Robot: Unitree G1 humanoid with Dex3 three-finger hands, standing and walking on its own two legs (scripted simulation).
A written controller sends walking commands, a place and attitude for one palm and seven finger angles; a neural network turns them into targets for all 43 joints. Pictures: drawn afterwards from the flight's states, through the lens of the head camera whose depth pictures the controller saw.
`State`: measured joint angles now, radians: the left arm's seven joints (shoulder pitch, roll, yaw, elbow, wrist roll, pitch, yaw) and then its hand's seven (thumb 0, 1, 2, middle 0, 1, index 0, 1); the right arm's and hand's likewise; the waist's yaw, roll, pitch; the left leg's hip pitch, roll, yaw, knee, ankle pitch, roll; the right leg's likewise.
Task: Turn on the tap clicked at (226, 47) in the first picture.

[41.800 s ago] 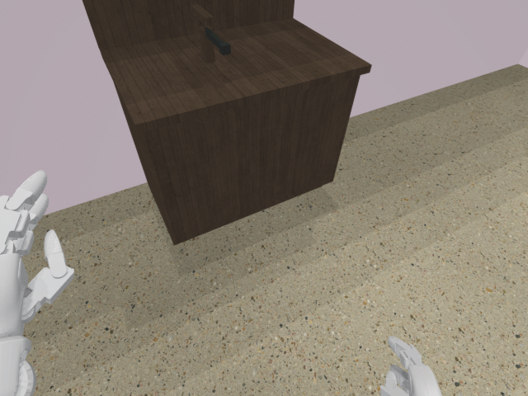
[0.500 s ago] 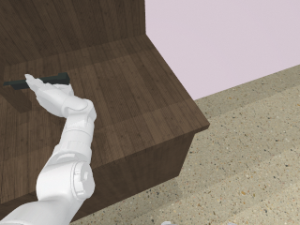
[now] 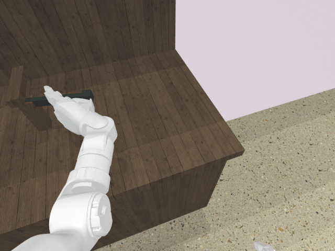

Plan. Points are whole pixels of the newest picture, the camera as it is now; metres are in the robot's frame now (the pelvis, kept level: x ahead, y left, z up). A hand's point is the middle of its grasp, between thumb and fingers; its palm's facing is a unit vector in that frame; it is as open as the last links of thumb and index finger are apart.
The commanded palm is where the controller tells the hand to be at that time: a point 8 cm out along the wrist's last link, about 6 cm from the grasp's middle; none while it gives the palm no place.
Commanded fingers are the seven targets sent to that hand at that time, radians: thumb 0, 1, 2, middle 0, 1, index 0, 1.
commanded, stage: lift the hand up off the lever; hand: left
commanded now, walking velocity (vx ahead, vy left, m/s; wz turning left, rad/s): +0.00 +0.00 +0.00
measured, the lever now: (87, 96) +0.51 +0.21 +0.08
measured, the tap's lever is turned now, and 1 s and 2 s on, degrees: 78 78 78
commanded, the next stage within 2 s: draw the hand back beside the body in 1.44 s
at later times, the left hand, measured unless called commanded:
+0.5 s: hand (88, 102) +0.44 +0.18 +0.12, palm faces +0.78 -0.60 -0.14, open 7.8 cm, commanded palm +0.39 +0.20 +0.13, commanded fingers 0.00 0.90 0.90 -0.15 -0.15 -0.15 -0.15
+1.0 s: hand (83, 98) +0.44 +0.18 +0.14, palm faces +0.78 -0.61 -0.12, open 7.8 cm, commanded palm +0.38 +0.20 +0.15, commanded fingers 0.00 0.90 0.90 -0.15 -0.15 -0.15 -0.15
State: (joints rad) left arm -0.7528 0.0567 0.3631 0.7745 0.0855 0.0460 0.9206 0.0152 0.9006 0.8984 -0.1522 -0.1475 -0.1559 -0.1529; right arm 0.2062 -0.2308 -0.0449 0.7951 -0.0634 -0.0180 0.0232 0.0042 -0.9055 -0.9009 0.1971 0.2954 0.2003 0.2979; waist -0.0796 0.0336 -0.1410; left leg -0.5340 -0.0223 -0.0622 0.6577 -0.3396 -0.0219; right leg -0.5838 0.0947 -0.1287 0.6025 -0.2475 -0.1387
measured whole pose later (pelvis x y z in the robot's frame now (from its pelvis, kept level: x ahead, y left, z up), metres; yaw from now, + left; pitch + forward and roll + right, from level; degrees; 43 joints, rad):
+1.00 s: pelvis +0.00 +0.02 +0.01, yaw -1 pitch +8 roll +1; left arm -0.72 -0.01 0.30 0.63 0.06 0.22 0.93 0.02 0.90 0.90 -0.15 -0.15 -0.16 -0.15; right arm 0.18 -0.22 -0.04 0.81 -0.05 -0.01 0.01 0.01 -0.91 -0.90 0.20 0.30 0.20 0.30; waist -0.03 0.04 -0.12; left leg -0.40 -0.03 -0.05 0.57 -0.31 0.00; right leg -0.45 0.09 -0.11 0.52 -0.21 -0.12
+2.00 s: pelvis -0.01 +0.01 +0.02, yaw -2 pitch -5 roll +0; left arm -0.11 0.31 0.08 0.10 -0.09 0.00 0.18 0.02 0.90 0.90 -0.17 -0.19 -0.17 -0.20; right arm 0.16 -0.27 0.00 0.68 0.05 0.00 -0.06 0.01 -0.91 -0.90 0.19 0.30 0.20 0.30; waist 0.02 0.07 0.05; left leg -0.09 -0.01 -0.04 0.43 -0.25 0.01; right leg -0.13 0.11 -0.08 0.35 -0.14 -0.11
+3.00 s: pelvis +0.01 +0.06 +0.03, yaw -1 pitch -5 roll -1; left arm 0.39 0.33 0.24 -0.34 -0.10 -0.08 0.11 0.01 0.89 0.90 -0.21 -0.30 -0.21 -0.30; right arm 0.14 -0.23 0.03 0.66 0.01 -0.06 -0.05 0.01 -0.90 -0.90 0.20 0.30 0.20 0.30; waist 0.07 0.06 0.04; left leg -0.03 -0.07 -0.04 0.39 -0.26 0.06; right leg -0.09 0.06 -0.08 0.35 -0.17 -0.07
